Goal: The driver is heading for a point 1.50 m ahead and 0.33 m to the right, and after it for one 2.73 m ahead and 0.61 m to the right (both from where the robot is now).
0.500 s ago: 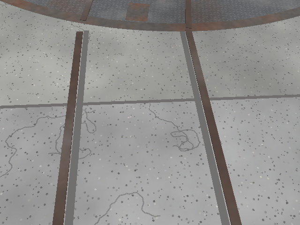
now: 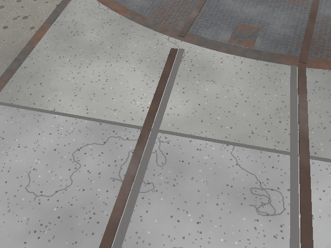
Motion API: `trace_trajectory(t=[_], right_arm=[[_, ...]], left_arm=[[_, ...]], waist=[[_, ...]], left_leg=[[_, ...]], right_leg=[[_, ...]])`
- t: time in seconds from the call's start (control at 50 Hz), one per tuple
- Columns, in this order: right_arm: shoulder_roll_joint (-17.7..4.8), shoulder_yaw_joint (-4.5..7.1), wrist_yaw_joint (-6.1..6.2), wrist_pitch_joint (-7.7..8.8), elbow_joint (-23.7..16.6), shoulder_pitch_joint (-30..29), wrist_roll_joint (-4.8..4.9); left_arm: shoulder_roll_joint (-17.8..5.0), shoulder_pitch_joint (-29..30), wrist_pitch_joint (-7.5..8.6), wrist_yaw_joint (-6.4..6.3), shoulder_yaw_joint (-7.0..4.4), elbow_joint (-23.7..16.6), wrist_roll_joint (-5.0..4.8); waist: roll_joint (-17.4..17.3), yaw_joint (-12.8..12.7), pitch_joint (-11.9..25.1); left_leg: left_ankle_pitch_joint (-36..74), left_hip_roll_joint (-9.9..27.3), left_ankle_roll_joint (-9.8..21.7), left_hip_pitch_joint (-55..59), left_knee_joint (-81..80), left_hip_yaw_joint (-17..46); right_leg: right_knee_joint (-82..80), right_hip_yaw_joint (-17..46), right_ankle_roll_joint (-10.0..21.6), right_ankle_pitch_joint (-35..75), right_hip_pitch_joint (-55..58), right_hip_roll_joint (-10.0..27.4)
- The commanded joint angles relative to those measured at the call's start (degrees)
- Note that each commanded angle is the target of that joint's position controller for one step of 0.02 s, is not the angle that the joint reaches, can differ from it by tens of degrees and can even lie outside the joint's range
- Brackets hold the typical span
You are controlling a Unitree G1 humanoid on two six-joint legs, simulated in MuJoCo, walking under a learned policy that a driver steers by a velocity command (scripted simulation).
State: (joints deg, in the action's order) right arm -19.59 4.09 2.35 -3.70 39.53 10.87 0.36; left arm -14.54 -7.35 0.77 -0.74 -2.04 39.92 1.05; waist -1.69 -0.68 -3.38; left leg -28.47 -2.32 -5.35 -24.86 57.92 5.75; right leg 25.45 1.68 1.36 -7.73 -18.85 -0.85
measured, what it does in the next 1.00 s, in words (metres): walks ahead, turning right: left foot, then right foot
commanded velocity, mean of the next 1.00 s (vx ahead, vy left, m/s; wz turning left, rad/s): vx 0.16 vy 0.00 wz -0.32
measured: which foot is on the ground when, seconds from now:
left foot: up 0.00-0.10, down 0.12-0.46, up 0.48-0.94, down 0.96-1.00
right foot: down 0.00-0.14, up 0.16-0.44, down 0.46-0.98, up 1.00-1.00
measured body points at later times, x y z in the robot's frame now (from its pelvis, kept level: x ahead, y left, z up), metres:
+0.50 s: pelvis +0.01 -0.02 -0.01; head +0.03 -0.04 +0.44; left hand +0.22 +0.23 -0.10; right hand +0.07 -0.33 -0.13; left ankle +0.00 +0.15 -0.73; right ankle -0.01 -0.11 -0.74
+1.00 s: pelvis +0.14 -0.03 -0.01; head +0.15 -0.02 +0.44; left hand +0.32 +0.21 -0.12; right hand +0.19 -0.34 -0.09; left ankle +0.22 +0.05 -0.74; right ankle -0.01 -0.11 -0.73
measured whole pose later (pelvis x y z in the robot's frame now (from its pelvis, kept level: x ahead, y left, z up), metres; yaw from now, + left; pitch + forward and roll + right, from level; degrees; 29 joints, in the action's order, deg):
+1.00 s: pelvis +0.14 -0.03 -0.01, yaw -24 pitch +2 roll +1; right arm -17.1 3.1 -1.7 6.2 42.7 9.1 1.0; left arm -17.9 -19.6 1.8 -0.2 -3.0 42.0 -0.2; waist 1.9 -2.0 1.4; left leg -11.5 -2.2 2.3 -19.6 29.4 -0.4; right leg 34.8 8.2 1.9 -24.5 -7.6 -2.2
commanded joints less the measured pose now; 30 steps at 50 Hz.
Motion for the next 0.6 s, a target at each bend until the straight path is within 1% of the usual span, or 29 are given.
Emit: trace_trajectory(t=[0.02,0.04,0.06,0.08,0.1,0.12,0.14,0.16,0.18,0.2,0.22,0.24,0.26,0.28,0.3,0.34,0.36,0.4,0.42,0.44,0.46,0.48,0.5,0.52,0.54,0.56,0.58,0.6], right_arm=[[0.6,-0.67,-0.32,0.88,-2.1,3.5,-0.96],[-0.5,-0.34,-0.44,1.03,-1.9,2.9,-0.79],[-1.6,0.06,-0.53,1.13,-1.5,3.1,-0.52],[-2.2,0.33,-0.63,1.25,-0.9,4.0,-0.36],[-2.7,0.58,-0.67,1.39,-0.5,4.6,-0.4],[-4.7,0.99,-0.47,1.54,-1.0,4.5,-0.81],[-7.3,1.46,0.02,1.55,-1.6,6.0,-1.73],[-10.3,2.62,-0.1,1.29,0.0,5.3,-1.97],[-7.7,2.08,-0.19,1.62,-1.7,2.1,-2.29],[-6.3,1.71,0.1,2.15,-2.2,0.7,-2.62],[-5.5,1.43,0.41,2.74,-2.5,0.0,-2.39],[-5.0,1.3,0.46,3.35,-2.4,-1.4,-1.38],[-4.4,1.16,0.54,3.64,-2.2,-2.2,-0.79],[-4.3,1.26,0.54,3.58,-1.9,-2.5,-0.5],[-4.5,1.44,0.55,3.31,-1.6,-2.5,-0.42],[-5.4,1.91,0.63,2.55,-1.3,-2.4,-0.42],[-6.2,2.23,0.63,2.21,-1.0,-1.8,-0.38],[-7.4,2.69,0.5,1.94,-0.5,-1.5,0.22],[-7.7,2.76,0.41,2.04,-0.4,-2.3,0.78],[-7.4,2.68,0.32,2.31,-0.2,-2.7,1.36],[-5.9,2.35,-0.06,2.85,1.3,0.5,1.21],[-2.7,1.41,-0.57,3.34,0.2,2.0,-1.59],[-1.7,0.84,-0.24,3.66,-3.3,-5.2,-2.11],[-4.2,1.67,-0.43,3.91,-3.4,-6.5,-0.96],[-4.7,2.02,-0.89,4.22,-3.2,-6.5,0.16],[-5.4,2.45,-0.94,4.5,-2.3,-6.5,0.33],[-6.1,2.78,-0.82,4.81,-2.2,-7.1,-0.04],[-5.5,2.7,-1.07,5.42,-2.1,-7.1,-0.31]], left_arm=[[-7.2,2.0,0.35,0.69,-1.56,-2.3,-0.65],[-8.9,0.8,0.14,0.86,-2.05,-1.9,-0.98],[-10.3,0.5,-0.08,0.93,-2.42,-1.7,-1.28],[-11.1,0.7,-0.31,0.89,-2.61,-1.7,-1.67],[-11.3,0.1,-0.45,0.76,-2.64,-1.4,-2.16],[-11.0,-1.4,-0.24,0.66,-2.52,-0.9,-2.41],[-9.2,-1.1,0.22,0.85,-1.95,-1.4,-1.75],[-6.6,-0.4,0.57,0.84,-1.66,-2.7,-2.18],[-8.9,0.2,0.58,0.59,-2.24,-2.2,-1.86],[-10.4,0.4,0.31,0.46,-3.23,-2.1,-2.02],[-10.6,-1.6,-0.47,0.09,-3.87,-1.0,-2.27],[-10.1,-3.7,-1.32,-0.16,-4.08,-0.5,-2.17],[-8.5,-4.5,-2.0,-0.27,-3.8,-0.3,-2.22],[-7.4,-4.3,-2.41,-0.23,-3.43,-0.6,-2.31],[-6.6,-3.4,-2.6,-0.01,-3.11,-1.2,-2.37],[-5.6,-1.3,-2.69,0.92,-2.47,-2.8,-2.62],[-5.9,-0.5,-2.72,1.43,-2.42,-3.6,-2.72],[-7.4,-1.4,-2.91,2.29,-2.91,-4.3,-2.8],[-7.8,-3.0,-3.04,2.52,-3.2,-4.0,-2.63],[-8.1,-5.4,-3.14,2.45,-3.59,-3.3,-2.28],[-9.8,-7.0,-3.17,1.81,-4.33,-3.1,-1.83],[-17.3,-8.7,-3.18,0.71,-6.23,-4.1,-1.84],[-18.9,-11.4,-2.21,1.18,-6.19,-4.5,-0.3],[-16.5,-12.4,-0.84,1.65,-5.53,-4.1,-0.26],[-14.5,-11.0,0.13,1.57,-4.96,-3.6,-1.13],[-12.8,-8.8,0.45,1.23,-4.49,-3.7,-2.08],[-11.8,-7.0,0.52,0.69,-3.9,-4.0,-2.35],[-11.4,-6.7,0.48,0.17,-3.54,-4.3,-1.97]], waist=[[12.1,1.0,9.3],[12.6,0.3,9.2],[12.4,0.5,8.8],[11.9,1.3,8.2],[11.3,1.9,7.5],[9.5,1.8,7.5],[4.2,2.1,8.5],[-10.3,0.4,6.8],[-11.3,1.9,5.0],[-11.2,2.4,4.0],[-9.1,1.9,4.0],[-7.7,0.9,3.8],[-6.7,0.3,3.8],[-6.3,0.4,3.6],[-6.6,0.9,3.9],[-8.0,2.1,5.3],[-8.7,2.7,5.9],[-8.9,2.6,6.6],[-8.2,1.4,6.7],[-7.2,0.0,6.9],[-2.9,-0.3,7.4],[13.6,0.9,8.7],[18.7,-3.0,10.8],[10.7,-4.2,11.2],[8.9,-2.7,8.4],[7.1,-1.9,5.1],[8.5,-1.5,2.6],[9.7,-1.1,2.0]], left_leg=[[2.6,1.9,-0.1,7.4,-15.1,-2.8],[5.1,1.3,0.1,8.7,-19.1,-3.2],[8.6,0.7,0.6,10.4,-23.5,-3.6],[12.8,0.1,1.6,12.9,-29.1,-4.3],[16.1,-0.3,3.2,15.9,-34.3,-4.7],[18.9,2.5,5.4,20.1,-35.0,-2.3],[22.6,9.8,8.4,24.3,-35.1,3.2],[19.6,14.7,13.2,18.5,-37.5,7.9],[21.0,18.7,16.9,15.4,-40.8,11.5],[27.3,21.0,18.6,15.4,-40.9,12.6],[34.7,21.2,19.3,16.2,-40.1,11.3],[39.8,21.4,18.9,17.7,-38.7,9.5],[43.0,20.4,18.0,19.1,-37.6,6.9],[44.1,19.3,17.4,20.1,-37.2,4.6],[44.3,18.5,17.0,20.8,-36.8,2.8],[44.5,17.7,16.5,20.8,-36.0,-0.3],[45.0,18.3,16.6,21.1,-35.6,-0.6],[44.2,19.4,16.3,21.2,-34.1,-0.8],[42.8,19.3,15.4,20.2,-32.4,-1.7],[39.7,18.4,13.5,17.9,-29.5,-3.3],[31.6,15.8,9.9,13.7,-23.8,-6.5],[9.7,9.5,3.5,0.0,-7.9,-12.5],[-11.8,1.3,1.5,-11.1,4.0,-6.8],[-10.5,3.2,2.3,-13.7,10.1,-1.6],[-4.7,4.9,3.8,-15.8,9.1,-0.6],[0.5,6.2,4.4,-16.9,6.0,-0.7],[4.9,6.6,4.2,-17.1,2.9,-0.6],[8.5,6.0,3.8,-15.3,1.5,-1.0]], right_leg=[[-6.4,11.0,10.9,14.8,6.8,10.1],[-6.1,12.5,11.2,12.4,7.4,10.3],[-5.7,13.8,11.1,9.6,7.2,10.5],[-5.5,14.9,10.5,6.9,5.9,10.3],[-5.5,15.8,9.1,3.7,3.9,9.7],[-5.0,16.1,6.5,-0.3,-0.1,8.9],[-0.3,13.9,3.4,-5.3,-5.1,6.6],[5.8,3.1,0.1,-13.6,-7.4,-1.0],[14.2,0.5,-2.0,-18.4,-7.6,-1.9],[23.7,0.3,-2.8,-22.7,-10.1,-1.3],[31.8,1.2,-3.7,-25.3,-11.9,-1.2],[35.7,2.5,-4.5,-24.5,-14.0,-0.2],[36.1,2.8,-5.0,-23.1,-15.0,0.6],[34.4,1.8,-5.5,-21.3,-15.3,0.9],[31.6,0.4,-6.0,-19.7,-14.5,1.4],[24.2,-2.2,-6.1,-17.2,-9.8,1.9],[21.1,-3.1,-5.8,-16.6,-7.7,1.9],[15.0,-4.6,-4.6,-14.4,-4.2,1.4],[10.2,-5.7,-3.5,-10.6,-1.3,0.8],[3.9,-6.7,-2.0,-5.0,3.4,-0.4],[-1.7,-3.6,0.0,3.4,9.7,-0.5],[-3.0,14.6,5.4,27.0,20.1,12.4],[-5.7,30.7,18.3,25.7,19.8,22.5],[-8.5,30.5,19.7,9.0,20.1,21.5],[-10.2,27.8,16.5,-9.1,18.7,18.3],[-12.2,26.0,13.6,-21.6,16.7,15.8],[-13.9,25.5,12.4,-24.6,15.0,14.5],[-15.1,24.4,11.8,-23.9,13.4,12.9]])
Velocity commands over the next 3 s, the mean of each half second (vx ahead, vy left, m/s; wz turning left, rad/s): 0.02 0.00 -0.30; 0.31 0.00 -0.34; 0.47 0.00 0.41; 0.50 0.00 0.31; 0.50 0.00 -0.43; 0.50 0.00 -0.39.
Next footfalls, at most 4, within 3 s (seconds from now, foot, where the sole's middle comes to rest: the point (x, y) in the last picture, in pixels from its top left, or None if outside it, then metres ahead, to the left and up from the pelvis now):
0.12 left None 0.05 0.14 -0.78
0.46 right None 0.03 -0.12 -0.78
0.96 left None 0.26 0.03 -0.78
1.44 right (250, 239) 0.48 -0.26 -0.78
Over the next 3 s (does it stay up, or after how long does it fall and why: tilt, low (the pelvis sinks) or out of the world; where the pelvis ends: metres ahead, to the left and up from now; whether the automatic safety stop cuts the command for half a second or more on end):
stays up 1.20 -0.23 -0.02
